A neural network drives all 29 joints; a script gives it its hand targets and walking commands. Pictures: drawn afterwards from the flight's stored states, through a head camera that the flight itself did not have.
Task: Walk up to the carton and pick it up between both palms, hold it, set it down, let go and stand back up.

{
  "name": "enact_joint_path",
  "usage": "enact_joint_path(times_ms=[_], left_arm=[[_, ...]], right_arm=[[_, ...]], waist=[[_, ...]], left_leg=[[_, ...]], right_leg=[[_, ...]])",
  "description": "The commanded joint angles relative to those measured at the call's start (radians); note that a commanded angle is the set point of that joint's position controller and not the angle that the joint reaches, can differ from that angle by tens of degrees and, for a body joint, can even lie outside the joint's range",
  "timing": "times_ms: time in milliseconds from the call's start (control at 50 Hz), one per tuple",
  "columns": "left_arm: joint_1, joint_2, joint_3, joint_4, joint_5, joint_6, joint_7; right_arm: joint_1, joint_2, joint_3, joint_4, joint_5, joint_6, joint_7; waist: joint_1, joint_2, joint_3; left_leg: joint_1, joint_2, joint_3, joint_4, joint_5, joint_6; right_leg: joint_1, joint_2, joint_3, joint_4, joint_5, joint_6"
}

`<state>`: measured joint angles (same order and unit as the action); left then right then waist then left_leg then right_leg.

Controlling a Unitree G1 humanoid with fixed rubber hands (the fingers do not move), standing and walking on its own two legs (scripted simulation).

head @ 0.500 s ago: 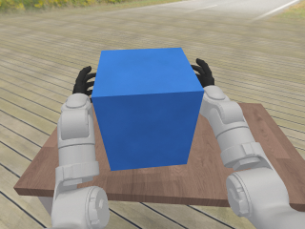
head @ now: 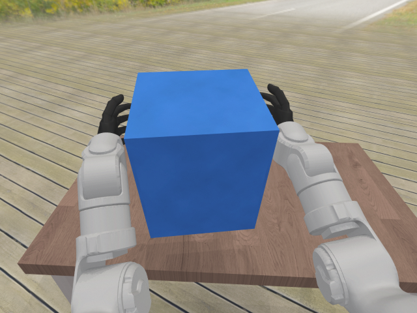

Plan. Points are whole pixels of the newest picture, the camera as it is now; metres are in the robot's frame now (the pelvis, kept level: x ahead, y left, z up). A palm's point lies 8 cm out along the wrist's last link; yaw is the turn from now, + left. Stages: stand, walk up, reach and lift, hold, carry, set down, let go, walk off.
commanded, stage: hold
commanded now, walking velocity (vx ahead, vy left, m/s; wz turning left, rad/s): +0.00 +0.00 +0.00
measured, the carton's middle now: (198, 154) +0.37 -0.01 +0.18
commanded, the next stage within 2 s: set down in 1.12 s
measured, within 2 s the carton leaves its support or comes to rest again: neither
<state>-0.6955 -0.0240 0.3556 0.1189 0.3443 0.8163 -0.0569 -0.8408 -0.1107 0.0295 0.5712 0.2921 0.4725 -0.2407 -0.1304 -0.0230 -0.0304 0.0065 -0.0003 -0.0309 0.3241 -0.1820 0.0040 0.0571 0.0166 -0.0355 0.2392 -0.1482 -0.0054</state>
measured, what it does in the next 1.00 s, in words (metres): stands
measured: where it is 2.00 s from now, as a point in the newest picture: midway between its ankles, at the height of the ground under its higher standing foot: outside the picture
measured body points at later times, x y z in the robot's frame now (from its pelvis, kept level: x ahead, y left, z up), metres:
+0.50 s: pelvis -0.01 -0.01 +0.00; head -0.08 +0.01 +0.45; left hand +0.37 +0.14 +0.24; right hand +0.37 -0.17 +0.25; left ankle +0.01 +0.11 -0.75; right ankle +0.00 -0.11 -0.75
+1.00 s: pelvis -0.01 +0.00 +0.00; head -0.08 +0.01 +0.44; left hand +0.37 +0.15 +0.24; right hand +0.36 -0.16 +0.24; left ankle +0.01 +0.11 -0.75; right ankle +0.00 -0.11 -0.75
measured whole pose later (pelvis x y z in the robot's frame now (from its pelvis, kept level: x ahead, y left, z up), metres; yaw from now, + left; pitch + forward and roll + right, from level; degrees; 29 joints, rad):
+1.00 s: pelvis -0.01 +0.00 +0.00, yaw +0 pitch -9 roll -1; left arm -0.68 -0.03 0.35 0.09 0.35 0.83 -0.06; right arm -0.82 -0.09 0.00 0.54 0.28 0.48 -0.23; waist -0.14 -0.01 -0.02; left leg 0.00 -0.01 -0.03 0.32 -0.17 0.01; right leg 0.05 0.01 -0.03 0.25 -0.15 0.00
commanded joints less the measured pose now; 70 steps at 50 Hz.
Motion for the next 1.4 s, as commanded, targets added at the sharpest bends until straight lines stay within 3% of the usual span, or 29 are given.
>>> enact_joint_path(times_ms=[0, 60, 120, 140, 160, 240, 340, 400, 420, 480, 500, 560, 640, 680, 740, 760, 860, 880, 900, 920, 980, 1080, 1100, 1120, 1140, 1220, 1260, 1300, 1380], left_arm=[[-0.694, -0.494, -0.491, -0.156, -0.191, -0.057, -0.154], [-0.717, -0.493, -0.482, -0.125, -0.186, -0.060, -0.151], [-0.750, -0.519, -0.533, -0.177, -0.213, -0.062, -0.136], [-0.759, -0.520, -0.540, -0.156, -0.211, -0.061, -0.134], [-0.743, -0.512, -0.517, -0.122, -0.203, -0.057, -0.135], [-0.737, -0.526, -0.493, -0.027, -0.186, -0.062, -0.139], [-0.768, -0.503, -0.434, 0.033, -0.187, -0.086, -0.133], [-0.769, -0.462, -0.390, 0.025, -0.189, -0.104, -0.134], [-0.804, -0.467, -0.402, 0.009, -0.192, -0.107, -0.134], [-0.783, -0.461, -0.368, 0.081, -0.169, -0.097, -0.151], [-0.797, -0.461, -0.370, 0.063, -0.171, -0.100, -0.154], [-0.826, -0.492, -0.444, -0.002, -0.215, -0.106, -0.152], [-0.776, -0.491, -0.462, -0.052, -0.207, -0.096, -0.154], [-0.759, -0.474, -0.434, -0.063, -0.177, -0.085, -0.153], [-0.736, -0.490, -0.456, -0.085, -0.175, -0.070, -0.162], [-0.724, -0.488, -0.472, -0.068, -0.178, -0.064, -0.165], [-0.683, -0.493, -0.498, -0.152, -0.199, -0.070, -0.156], [-0.674, -0.492, -0.494, -0.145, -0.191, -0.062, -0.157], [-0.709, -0.500, -0.501, -0.183, -0.197, -0.066, -0.153], [-0.720, -0.485, -0.475, -0.106, -0.180, -0.059, -0.154], [-0.775, -0.507, -0.475, -0.070, -0.190, -0.073, -0.148], [-0.759, -0.511, -0.454, -0.007, -0.187, -0.073, -0.143], [-0.761, -0.510, -0.462, -0.025, -0.192, -0.077, -0.141], [-0.754, -0.537, -0.486, -0.049, -0.210, -0.085, -0.131], [-0.767, -0.554, -0.519, -0.073, -0.232, -0.097, -0.117], [-0.775, -0.520, -0.459, -0.009, -0.194, -0.153, -0.107], [-0.774, -0.500, -0.406, 0.031, -0.145, -0.196, -0.118], [-0.693, -0.437, -0.307, 0.141, -0.081, -0.217, -0.150], [-0.615, -0.384, -0.259, 0.158, -0.046, -0.258, -0.198]], right_arm=[[-0.637, 0.613, 0.285, -0.320, 0.122, -0.032, 0.092], [-0.657, 0.617, 0.267, -0.294, 0.102, -0.031, 0.106], [-0.656, 0.613, 0.253, -0.310, 0.099, -0.034, 0.119], [-0.646, 0.606, 0.240, -0.284, 0.086, -0.028, 0.121], [-0.663, 0.608, 0.244, -0.286, 0.083, -0.029, 0.125], [-0.675, 0.590, 0.179, -0.199, 0.027, -0.038, 0.145], [-0.765, 0.644, 0.209, -0.215, 0.025, -0.064, 0.152], [-0.764, 0.687, 0.256, -0.241, 0.042, -0.067, 0.133], [-0.748, 0.673, 0.241, -0.196, 0.046, -0.061, 0.128], [-0.737, 0.681, 0.212, -0.161, 0.029, -0.061, 0.127], [-0.717, 0.667, 0.200, -0.127, 0.025, -0.056, 0.125], [-0.744, 0.666, 0.217, -0.198, 0.059, -0.072, 0.115], [-0.699, 0.645, 0.249, -0.262, 0.089, -0.059, 0.092], [-0.647, 0.630, 0.247, -0.197, 0.092, -0.037, 0.095], [-0.661, 0.631, 0.261, -0.239, 0.099, -0.037, 0.102], [-0.636, 0.599, 0.239, -0.225, 0.096, -0.032, 0.102], [-0.644, 0.640, 0.302, -0.369, 0.120, -0.036, 0.088], [-0.628, 0.609, 0.288, -0.348, 0.112, -0.029, 0.086], [-0.646, 0.615, 0.286, -0.345, 0.111, -0.028, 0.095], [-0.643, 0.595, 0.253, -0.276, 0.080, -0.018, 0.103], [-0.680, 0.614, 0.213, -0.231, 0.039, -0.030, 0.134], [-0.744, 0.625, 0.221, -0.246, 0.037, -0.056, 0.138], [-0.724, 0.625, 0.219, -0.230, 0.038, -0.058, 0.137], [-0.774, 0.614, 0.232, -0.288, 0.059, -0.073, 0.142], [-0.787, 0.610, 0.236, -0.316, 0.075, -0.090, 0.144], [-0.750, 0.587, 0.175, -0.219, -0.001, -0.154, 0.164], [-0.715, 0.571, 0.098, -0.113, -0.073, -0.211, 0.185], [-0.636, 0.538, 0.006, -0.008, -0.167, -0.262, 0.203], [-0.570, 0.519, -0.047, -0.010, -0.254, -0.339, 0.212]], waist=[[-0.011, 0.062, -0.357], [0.004, 0.055, -0.304], [-0.011, 0.093, -0.351], [-0.026, 0.099, -0.330], [-0.006, 0.075, -0.323], [-0.005, 0.082, -0.266], [0.037, 0.015, -0.361], [0.056, -0.054, -0.432], [0.032, -0.018, -0.425], [0.037, -0.035, -0.325], [0.021, -0.023, -0.318], [0.000, 0.056, -0.402], [-0.016, 0.067, -0.426], [-0.012, 0.061, -0.344], [0.002, 0.059, -0.321], [-0.025, 0.090, -0.313], [-0.019, 0.030, -0.379], [-0.028, 0.032, -0.364], [-0.009, 0.042, -0.373], [-0.009, 0.043, -0.280], [-0.001, 0.052, -0.255], [0.024, 0.037, -0.335], [0.008, 0.039, -0.361], [0.035, 0.039, -0.408], [0.019, 0.055, -0.459], [0.019, 0.034, -0.378], [0.020, 0.046, -0.309], [0.016, 0.007, -0.180], [0.019, -0.010, -0.146]], left_leg=[[0.072, -0.043, 0.031, 0.004, 0.358, -0.051], [0.037, -0.034, 0.036, -0.025, 0.286, -0.044], [0.056, -0.027, 0.030, -0.017, 0.310, -0.056], [0.051, -0.024, 0.029, -0.022, 0.285, -0.061], [0.040, -0.021, 0.035, -0.031, 0.254, -0.046], [-0.040, -0.011, 0.037, -0.082, 0.079, -0.031], [-0.030, -0.028, 0.048, -0.067, 0.099, 0.002], [0.004, -0.055, 0.057, -0.036, 0.154, 0.020], [0.013, -0.051, 0.050, -0.038, 0.151, 0.010], [-0.038, -0.050, 0.060, -0.068, 0.062, 0.021], [-0.029, -0.047, 0.057, -0.068, 0.076, 0.015], [0.005, -0.053, 0.046, -0.026, 0.170, -0.014], [0.053, -0.057, 0.035, 0.002, 0.258, -0.033], [0.035, -0.054, 0.038, -0.017, 0.252, -0.034], [0.014, -0.045, 0.030, -0.027, 0.271, -0.043], [0.030, -0.042, 0.029, -0.026, 0.273, -0.053], [0.085, -0.051, 0.026, 0.011, 0.377, -0.045], [0.095, -0.043, 0.025, 0.000, 0.354, -0.049], [0.083, -0.038, 0.023, -0.012, 0.331, -0.050], [0.043, -0.033, 0.029, -0.035, 0.262, -0.045], [-0.025, -0.016, 0.036, -0.077, 0.142, -0.031], [0.000, -0.021, 0.043, -0.059, 0.136, -0.013], [0.022, -0.023, 0.043, -0.050, 0.166, -0.018], [0.068, -0.022, 0.030, -0.031, 0.219, -0.026], [0.108, -0.026, 0.023, -0.007, 0.280, -0.039], [0.105, -0.029, 0.028, -0.029, 0.216, -0.034], [0.081, -0.024, 0.039, -0.068, 0.105, -0.023], [0.041, -0.025, 0.062, -0.117, -0.016, 0.005], [0.017, -0.041, 0.094, -0.127, -0.014, 0.018]], right_leg=[[0.106, 0.056, -0.028, 0.026, 0.315, 0.051], [0.060, 0.054, -0.029, 0.015, 0.210, 0.042], [0.060, 0.062, -0.030, 0.025, 0.193, 0.035], [0.049, 0.061, -0.031, 0.022, 0.174, 0.033], [0.044, 0.061, -0.029, 0.014, 0.152, 0.032], [0.016, 0.049, -0.025, 0.007, 0.028, 0.020], [0.038, 0.044, -0.020, 0.005, 0.059, 0.035], [0.077, 0.031, -0.010, 0.014, 0.188, 0.066], [0.068, 0.034, -0.013, 0.018, 0.187, 0.063], [0.032, 0.023, -0.012, -0.009, 0.105, 0.061], [0.042, 0.025, -0.010, -0.005, 0.126, 0.058], [0.067, 0.026, -0.010, 0.011, 0.195, 0.053], [0.101, 0.029, -0.014, 0.024, 0.302, 0.066], [0.099, 0.033, -0.020, 0.023, 0.282, 0.067], [0.101, 0.044, -0.032, 0.027, 0.264, 0.055], [0.095, 0.041, -0.027, 0.020, 0.259, 0.050], [0.128, 0.053, -0.022, 0.030, 0.373, 0.066], [0.110, 0.054, -0.026, 0.026, 0.341, 0.061], [0.084, 0.059, -0.036, 0.027, 0.281, 0.054], [0.046, 0.054, -0.036, 0.010, 0.191, 0.047], [0.010, 0.052, -0.032, 0.007, 0.067, 0.031], [0.018, 0.043, -0.021, 0.005, 0.091, 0.031], [0.032, 0.047, -0.025, 0.009, 0.119, 0.034], [0.048, 0.065, -0.034, 0.015, 0.137, 0.030], [0.048, 0.069, -0.035, 0.016, 0.172, 0.030], [0.007, 0.057, -0.051, 0.004, 0.117, 0.034], [-0.001, 0.040, -0.059, -0.005, 0.039, 0.031], [0.005, 0.019, -0.065, -0.021, -0.020, 0.038], [0.087, -0.002, -0.070, -0.023, 0.017, 0.053]])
